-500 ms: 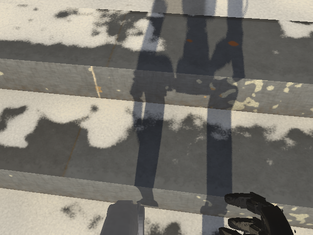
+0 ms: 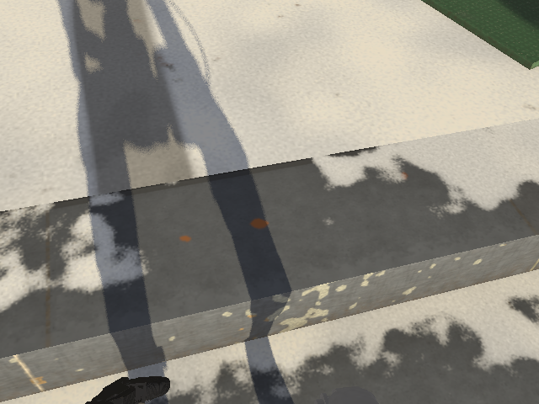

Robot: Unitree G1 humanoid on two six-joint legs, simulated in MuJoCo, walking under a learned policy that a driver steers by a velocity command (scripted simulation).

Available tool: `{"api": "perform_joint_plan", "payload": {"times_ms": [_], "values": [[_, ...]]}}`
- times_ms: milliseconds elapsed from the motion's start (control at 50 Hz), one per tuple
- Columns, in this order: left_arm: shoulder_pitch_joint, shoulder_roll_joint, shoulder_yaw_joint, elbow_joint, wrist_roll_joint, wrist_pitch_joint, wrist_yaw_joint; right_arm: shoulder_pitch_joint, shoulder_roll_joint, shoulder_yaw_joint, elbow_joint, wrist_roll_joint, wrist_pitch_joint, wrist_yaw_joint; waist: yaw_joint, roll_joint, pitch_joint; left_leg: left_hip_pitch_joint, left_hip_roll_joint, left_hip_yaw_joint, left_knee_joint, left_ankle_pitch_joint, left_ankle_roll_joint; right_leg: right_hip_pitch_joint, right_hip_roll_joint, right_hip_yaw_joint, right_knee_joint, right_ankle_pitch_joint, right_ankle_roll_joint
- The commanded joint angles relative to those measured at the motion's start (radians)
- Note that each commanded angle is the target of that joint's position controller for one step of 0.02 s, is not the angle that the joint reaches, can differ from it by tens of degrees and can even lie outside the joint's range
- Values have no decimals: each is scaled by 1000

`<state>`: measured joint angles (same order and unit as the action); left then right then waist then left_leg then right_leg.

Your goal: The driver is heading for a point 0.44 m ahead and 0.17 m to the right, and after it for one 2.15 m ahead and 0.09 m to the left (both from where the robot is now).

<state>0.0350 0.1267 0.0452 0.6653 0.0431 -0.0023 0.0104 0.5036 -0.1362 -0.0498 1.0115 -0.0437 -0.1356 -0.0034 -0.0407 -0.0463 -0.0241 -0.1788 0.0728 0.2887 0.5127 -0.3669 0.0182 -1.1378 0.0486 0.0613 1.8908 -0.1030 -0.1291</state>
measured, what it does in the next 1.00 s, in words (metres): climbs: right foot 0.17 m higher, then left foot 0.17 m higher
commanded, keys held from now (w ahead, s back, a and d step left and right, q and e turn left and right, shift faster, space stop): w+e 0.32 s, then e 0.22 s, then q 0.46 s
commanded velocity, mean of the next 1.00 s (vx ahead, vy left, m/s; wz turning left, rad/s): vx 0.27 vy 0.00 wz -0.29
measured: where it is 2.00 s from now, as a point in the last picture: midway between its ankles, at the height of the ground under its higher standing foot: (340, 227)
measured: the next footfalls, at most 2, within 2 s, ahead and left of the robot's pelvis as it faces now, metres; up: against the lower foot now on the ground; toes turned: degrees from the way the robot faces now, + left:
right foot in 0.26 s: +0.39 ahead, -0.12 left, +0.17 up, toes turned -11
left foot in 0.90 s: +0.70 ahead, -0.11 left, +0.35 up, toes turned -14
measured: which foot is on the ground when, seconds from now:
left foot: down 0.00-0.26, up 0.28-0.88, down 0.90-1.00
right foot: up 0.00-0.24, down 0.26-0.92, up 0.94-1.00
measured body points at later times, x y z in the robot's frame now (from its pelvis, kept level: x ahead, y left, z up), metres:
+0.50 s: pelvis +0.32 -0.09 +0.14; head +0.37 -0.09 +0.59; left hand +0.49 +0.14 +0.01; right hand +0.49 -0.37 +0.09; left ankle +0.36 +0.05 -0.37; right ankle +0.35 -0.12 -0.56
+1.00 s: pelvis +0.57 -0.12 +0.25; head +0.59 -0.14 +0.70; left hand +0.73 +0.11 +0.14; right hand +0.67 -0.37 +0.13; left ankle +0.66 -0.10 -0.38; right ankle +0.44 -0.18 -0.33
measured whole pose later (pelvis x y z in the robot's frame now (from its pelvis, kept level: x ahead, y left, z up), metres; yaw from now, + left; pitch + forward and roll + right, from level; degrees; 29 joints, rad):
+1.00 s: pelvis +0.57 -0.12 +0.25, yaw -14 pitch +0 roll +2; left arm 0.29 0.21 0.03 0.73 0.02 -0.02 0.03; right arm 0.16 -0.18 -0.02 0.70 0.00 0.06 -0.04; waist -0.01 0.01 0.03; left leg -0.71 -0.13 0.15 1.17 -0.48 0.18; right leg -0.45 0.11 0.07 1.47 -0.20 -0.01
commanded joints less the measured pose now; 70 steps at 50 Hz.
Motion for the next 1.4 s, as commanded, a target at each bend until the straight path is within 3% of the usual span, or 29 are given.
{"api": "perform_joint_plan", "payload": {"times_ms": [20, 120, 160, 200, 220, 260, 280, 300, 320, 360, 400, 440, 460, 500, 540, 600, 720, 780, 820, 880, 900, 920, 940, 960, 980, 1020, 1140, 1240, 1400], "values": [[-137, 0, 3, -86, 13, 5, 13, 72, -91, -18, -37, -16, -16, -3, 1, 76, 100, 235, 270, -232, -275, 138, 112, -321, -21, 16, 155, -155, -9], [-358, -35, -20, -188, -2, 9, 24, 188, -99, -9, 9, -24, -16, -22, -45, 135, 186, 453, 305, -158, -374, 313, 92, -546, -67, -79, 113, -470, -21], [-430, -60, -45, -258, -13, 10, 11, 193, -71, -2, 36, -9, 22, -39, -28, 134, 208, 414, 252, -84, -460, 387, 72, -462, -101, -172, -90, -523, -34], [-321, -73, -72, -253, -36, 29, -37, 90, -88, 9, 8, 45, 46, -56, 28, 109, 125, 156, 191, 52, -545, 848, 114, 146, -111, -328, -559, -343, -79], [-201, -25, -48, -197, -34, 35, -43, 82, -159, 2, -35, 61, 43, -64, 53, 104, 7, 133, 224, 37, -389, 1523, 135, 427, 27, -433, -575, -368, -68], [253, 88, 10, -91, -60, 34, -36, 13, -380, -57, -89, 97, 25, -21, 238, 304, -278, 225, 253, 2, 141, 1993, 109, 836, 123, -317, -800, -304, -111], [293, 171, 44, -73, -63, 27, -29, -21, -380, -62, -166, 109, 3, 2, 272, 292, -325, -64, 163, -36, 501, 1698, 58, 1059, 75, -3, -918, -410, -161], [186, 288, 85, -106, -61, 15, -30, -65, -256, -48, -254, 89, -13, 40, 192, -19, -383, -359, -75, -99, 1006, 232, -33, 1188, -203, 580, -1280, -363, -256], [128, 315, 101, -130, -30, 28, -22, -131, -207, -48, -304, 59, -25, 61, 151, 40, -477, -403, -106, -352, 1289, 181, -16, 1149, -227, 826, -1424, -349, -225], [111, 251, 89, -56, -22, -5, -13, -220, -96, -27, -379, 45, -2, 20, 89, 148, -246, -517, -53, -369, 1362, 236, 7, 931, -210, 703, -1421, -222, -185], [124, 170, 62, 9, -12, -43, -3, -244, -24, 9, -432, 7, 19, -23, 20, 87, -66, -662, -56, -377, 1498, 101, 33, 758, -144, 560, -1391, 76, -191], [150, 162, 49, 41, -16, -62, 9, -262, 4, 40, -483, -19, 54, -49, -35, 107, -38, -719, -21, -412, 1451, 72, 21, 695, -137, 413, -1399, 248, -152], [151, 188, 51, 45, -26, -70, 7, -250, -45, 35, -483, -22, 80, -60, -50, 122, -3, -713, 0, -390, 1299, 39, 1, 671, -112, 321, -1420, 313, -130], [229, 181, 37, 54, -33, -96, 1, -303, -112, 23, -479, -24, 97, -66, -15, 128, -10, -737, 9, -345, 1182, 79, -19, 726, -94, 260, -1437, 636, -49], [362, 221, 43, 95, -31, -115, 12, -407, -80, 37, -508, -21, 110, -64, 46, 73, -37, -884, -25, -291, 1249, 48, -19, 895, -89, 280, -1433, 768, -23], [489, 209, 32, 142, -32, -107, 14, -456, 20, 65, -506, -29, 126, -65, 75, -23, -107, -1189, -81, -266, 1668, -24, 28, 1165, -123, 257, -1359, 687, 34], [554, 167, 3, 193, -11, -66, 32, -697, 44, 99, -613, 1, 155, -36, 104, -22, 58, -1292, -89, -182, 1507, -78, 24, 1119, -133, 223, -1525, 403, 48], [534, 222, 13, 199, -29, -45, 67, -676, 38, 105, -622, 19, 186, -23, 92, -6, 24, -1031, -77, -129, 1218, -136, 53, 1159, -215, 156, -1695, 750, 25], [489, 248, 16, 186, -51, -41, 73, -555, 19, 96, -557, 33, 193, -19, 35, -32, -58, -715, -107, -104, 973, -189, 123, 1194, -213, 13, -1621, 1270, 57], [380, 294, 30, 117, -73, -50, 75, -352, -78, 51, -444, 49, 200, -17, -36, -118, -164, -375, -194, -70, 676, -208, 150, 1200, -254, -19, -1314, 1755, 54], [351, 322, 42, 92, -83, -57, 71, -277, -115, 28, -427, 39, 187, -14, -104, -89, -207, -179, -195, -213, 498, -114, 207, 1103, -219, -38, -1072, 1669, 86], [281, 317, 48, 24, -89, -55, 45, -191, -200, -9, -390, 43, 184, -12, -164, 209, -223, 66, 26, -707, 298, 193, 400, 666, -11, -67, -572, 657, 186], [243, 271, 42, -35, -37, -50, 19, -311, -211, -17, -406, 51, 198, -37, -64, 328, -304, -10, 138, -1199, -13, 589, 491, 574, 148, 10, -202, -185, 198], [305, 170, 10, -58, -12, -39, -2, -379, -166, -9, -412, 53, 187, -44, 36, 158, -222, -144, 147, -1155, -5, 366, 432, 506, 78, 87, -115, -177, 157], [274, 139, -3, -64, 0, -27, -1, -385, -128, -5, -388, 41, 174, -51, 55, 11, -74, -286, 111, -1066, 32, 73, 370, 445, 50, 71, -101, -164, 129], [244, 77, -25, -106, 19, -8, 24, -377, -77, 8, -339, 24, 145, -64, 110, -64, 102, -492, 53, -875, 35, 50, 305, 355, 15, 41, -64, -203, 102], [151, 41, -54, -172, 16, 11, 54, -270, -144, -1, -294, 36, 92, -49, 110, 61, 18, -342, -91, -571, 64, 256, 194, 263, -52, 11, -307, -46, 112], [-12, 55, -66, -230, -21, 28, 32, -198, -211, -32, -382, 14, 158, -100, -16, 92, -73, 5, -29, -711, -18, 494, 174, 217, -24, -80, -718, -170, 208], [-76, 80, -60, -215, -31, 4, 16, -174, -214, -43, -438, 5, 144, -73, -49, 162, -58, 127, 1, -772, 40, 791, 186, 346, 4, -32, -950, -220, 145]]}}
Over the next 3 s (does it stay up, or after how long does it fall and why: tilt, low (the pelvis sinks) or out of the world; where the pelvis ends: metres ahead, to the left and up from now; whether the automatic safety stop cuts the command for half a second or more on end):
stays up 0.81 -0.17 0.36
